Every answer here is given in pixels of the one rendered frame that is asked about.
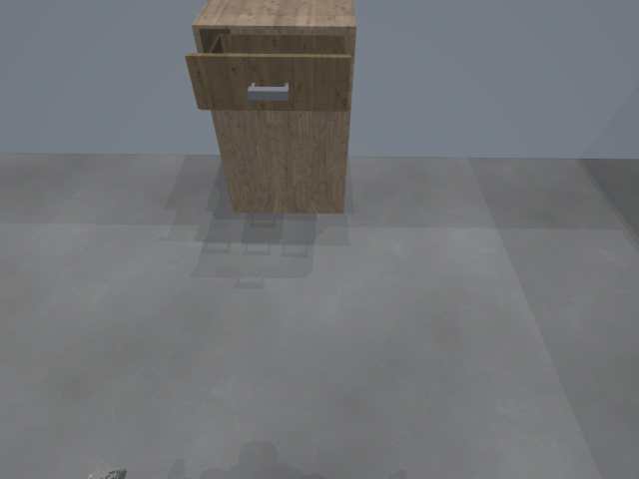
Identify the cabinet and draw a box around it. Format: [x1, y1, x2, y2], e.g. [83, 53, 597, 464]
[192, 0, 356, 214]

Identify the handle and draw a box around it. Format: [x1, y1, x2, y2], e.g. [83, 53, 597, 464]
[248, 83, 290, 101]

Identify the drawer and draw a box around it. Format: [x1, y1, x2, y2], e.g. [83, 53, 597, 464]
[185, 34, 351, 112]

